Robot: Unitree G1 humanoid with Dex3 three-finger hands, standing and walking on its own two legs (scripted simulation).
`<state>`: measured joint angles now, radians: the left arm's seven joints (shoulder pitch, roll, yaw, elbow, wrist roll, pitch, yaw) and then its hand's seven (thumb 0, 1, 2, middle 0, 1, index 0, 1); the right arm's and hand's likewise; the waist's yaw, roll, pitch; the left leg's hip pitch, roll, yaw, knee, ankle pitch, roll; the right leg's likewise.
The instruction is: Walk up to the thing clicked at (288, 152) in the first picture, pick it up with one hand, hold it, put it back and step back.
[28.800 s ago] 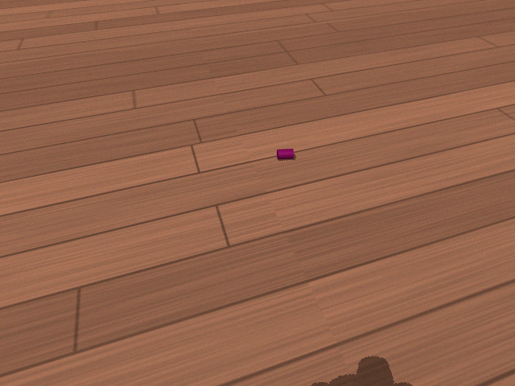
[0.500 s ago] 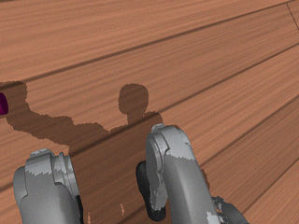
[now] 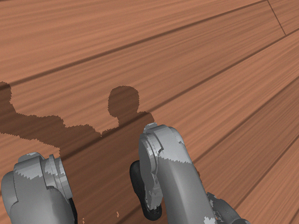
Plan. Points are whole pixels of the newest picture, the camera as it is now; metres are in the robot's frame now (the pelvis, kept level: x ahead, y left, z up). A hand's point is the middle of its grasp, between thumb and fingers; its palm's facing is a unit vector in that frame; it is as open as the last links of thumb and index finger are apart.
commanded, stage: open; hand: left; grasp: from above
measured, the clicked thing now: out of the picture +0.45 +0.36 -0.27
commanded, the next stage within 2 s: withdraw in 0.86 s
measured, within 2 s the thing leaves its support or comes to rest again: neither
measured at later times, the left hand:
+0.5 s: hand out of the picture +0.43 +0.35 -0.22, palm faces -0.44 -0.10 -0.89, open 10.5 cm
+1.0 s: hand out of the picture +0.42 +0.35 -0.21, palm faces -0.46 -0.11 -0.88, open 13.0 cm
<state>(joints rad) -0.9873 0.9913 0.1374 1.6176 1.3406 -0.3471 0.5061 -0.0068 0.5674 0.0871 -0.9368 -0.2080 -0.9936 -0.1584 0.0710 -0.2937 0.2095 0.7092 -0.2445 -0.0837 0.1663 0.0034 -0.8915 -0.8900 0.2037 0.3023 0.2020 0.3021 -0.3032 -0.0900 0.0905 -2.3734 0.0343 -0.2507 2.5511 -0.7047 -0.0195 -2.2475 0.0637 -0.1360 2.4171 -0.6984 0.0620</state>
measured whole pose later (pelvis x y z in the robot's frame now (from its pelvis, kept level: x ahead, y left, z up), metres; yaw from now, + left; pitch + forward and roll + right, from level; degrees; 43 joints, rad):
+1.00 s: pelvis -0.01 +0.00 +0.00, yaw +0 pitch +27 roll -13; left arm -0.96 1.01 0.14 1.60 1.36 -0.35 0.50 0.00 -0.31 0.84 -0.22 -0.86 -0.23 -0.85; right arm 0.08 -0.31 0.24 0.68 -0.25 -0.12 0.19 0.00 -0.89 -0.90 0.20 0.30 0.20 0.30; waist -0.32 -0.11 0.11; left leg -2.36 0.03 -0.26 2.55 -0.69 -0.02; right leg -2.23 0.06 -0.15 2.40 -0.68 0.06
